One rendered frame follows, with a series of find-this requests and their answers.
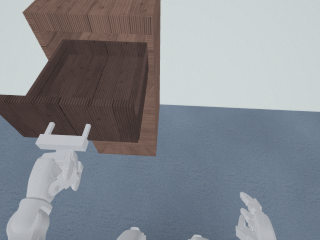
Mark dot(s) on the left robot hand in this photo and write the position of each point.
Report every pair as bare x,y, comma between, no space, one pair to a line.
62,165

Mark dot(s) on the robot left shin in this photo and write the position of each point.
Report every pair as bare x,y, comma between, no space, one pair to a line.
135,228

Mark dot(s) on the robot left thigh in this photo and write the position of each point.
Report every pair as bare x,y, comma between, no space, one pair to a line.
132,234

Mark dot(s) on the handle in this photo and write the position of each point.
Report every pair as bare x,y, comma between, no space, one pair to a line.
48,141

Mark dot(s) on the cabinet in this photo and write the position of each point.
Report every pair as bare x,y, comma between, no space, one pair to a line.
107,20

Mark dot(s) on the robot left forearm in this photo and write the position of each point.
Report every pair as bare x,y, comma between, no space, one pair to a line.
30,221

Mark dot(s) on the drawer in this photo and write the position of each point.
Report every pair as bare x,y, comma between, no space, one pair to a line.
101,83

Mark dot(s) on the right robot hand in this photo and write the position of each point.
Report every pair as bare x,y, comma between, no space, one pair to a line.
260,227

